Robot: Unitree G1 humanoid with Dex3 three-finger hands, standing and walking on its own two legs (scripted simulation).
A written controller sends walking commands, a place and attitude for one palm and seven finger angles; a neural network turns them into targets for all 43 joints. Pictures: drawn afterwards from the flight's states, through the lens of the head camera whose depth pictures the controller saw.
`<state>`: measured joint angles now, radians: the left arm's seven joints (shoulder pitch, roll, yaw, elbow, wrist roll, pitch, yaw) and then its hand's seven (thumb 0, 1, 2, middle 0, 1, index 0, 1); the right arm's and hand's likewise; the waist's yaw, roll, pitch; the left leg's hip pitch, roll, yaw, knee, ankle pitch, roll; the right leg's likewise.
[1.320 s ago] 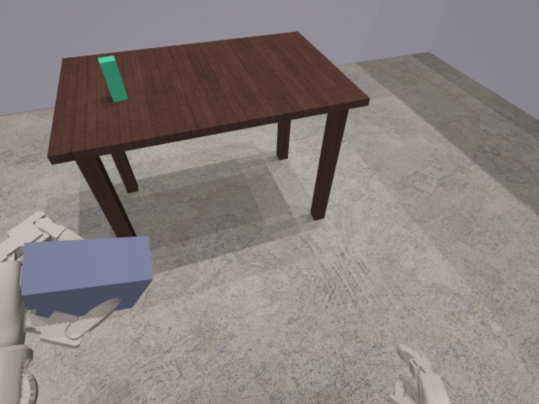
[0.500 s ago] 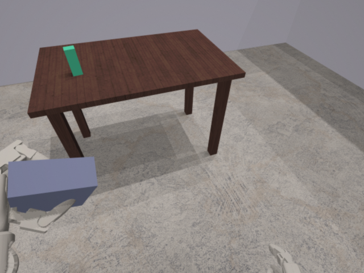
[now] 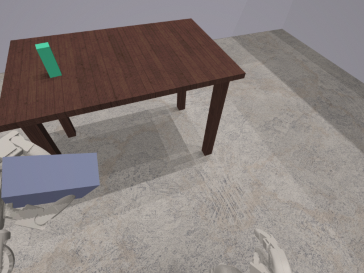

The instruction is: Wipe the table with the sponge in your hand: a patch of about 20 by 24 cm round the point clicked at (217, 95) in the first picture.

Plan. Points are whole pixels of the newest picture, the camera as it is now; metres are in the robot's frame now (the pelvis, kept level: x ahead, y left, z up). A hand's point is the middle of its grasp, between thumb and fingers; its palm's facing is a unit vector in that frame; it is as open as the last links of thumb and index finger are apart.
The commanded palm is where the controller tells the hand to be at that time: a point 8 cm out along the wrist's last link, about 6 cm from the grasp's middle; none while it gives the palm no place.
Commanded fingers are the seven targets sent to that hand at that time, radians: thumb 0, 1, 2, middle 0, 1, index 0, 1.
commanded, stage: walk to a spot facing it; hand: left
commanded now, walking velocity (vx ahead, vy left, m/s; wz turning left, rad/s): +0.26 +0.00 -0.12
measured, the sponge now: (63, 180) +0.23 +0.21 +0.16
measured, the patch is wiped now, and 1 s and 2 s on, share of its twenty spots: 0.00 0.00 0.00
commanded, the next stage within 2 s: take the last steps up to it in 0.04 s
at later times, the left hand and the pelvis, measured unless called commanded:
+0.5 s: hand (122, 119) +0.34 +0.14 +0.18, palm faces +0.34 -0.76 -0.56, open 9.4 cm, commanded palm +0.29 +0.20 +0.18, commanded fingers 0.00 0.10 1.30 -1.20 -1.60 -1.20 -1.60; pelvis +0.13 -0.08 +0.00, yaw +0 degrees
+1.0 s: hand (114, 81) +0.46 +0.19 +0.18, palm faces +0.40 -0.81 -0.43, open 9.4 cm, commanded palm +0.39 +0.23 +0.18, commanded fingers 0.00 0.10 1.30 -1.20 -1.60 -1.20 -1.60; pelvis +0.23 -0.05 -0.01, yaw +0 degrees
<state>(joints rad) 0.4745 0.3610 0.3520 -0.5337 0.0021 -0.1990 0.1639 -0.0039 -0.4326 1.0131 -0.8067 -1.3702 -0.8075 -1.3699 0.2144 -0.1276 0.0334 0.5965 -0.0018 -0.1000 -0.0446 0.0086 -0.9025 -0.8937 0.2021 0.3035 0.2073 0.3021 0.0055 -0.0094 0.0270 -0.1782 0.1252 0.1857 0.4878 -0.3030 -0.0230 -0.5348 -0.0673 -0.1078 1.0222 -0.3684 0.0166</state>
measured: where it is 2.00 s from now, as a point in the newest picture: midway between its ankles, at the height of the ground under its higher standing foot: (197, 233)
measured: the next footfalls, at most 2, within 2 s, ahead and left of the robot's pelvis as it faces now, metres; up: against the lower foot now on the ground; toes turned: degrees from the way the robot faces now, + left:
right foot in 0.16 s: +0.19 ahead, -0.12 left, +0.00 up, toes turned -11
left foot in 0.84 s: +0.29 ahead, +0.07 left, +0.00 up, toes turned +10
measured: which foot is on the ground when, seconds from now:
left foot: down 0.00-0.18, up 0.20-0.82, down 0.84-1.00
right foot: up 0.00-0.14, down 0.16-0.86, up 0.88-1.00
